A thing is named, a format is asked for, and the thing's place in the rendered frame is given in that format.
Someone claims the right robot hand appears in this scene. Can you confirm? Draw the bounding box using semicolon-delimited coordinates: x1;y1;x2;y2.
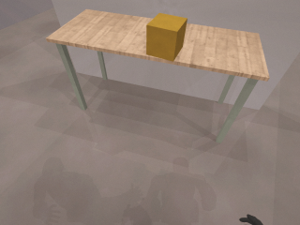
239;214;263;225

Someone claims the table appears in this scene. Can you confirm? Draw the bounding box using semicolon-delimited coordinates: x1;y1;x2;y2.
46;9;270;143

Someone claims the carton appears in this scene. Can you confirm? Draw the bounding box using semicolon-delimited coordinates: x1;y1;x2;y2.
146;13;188;62

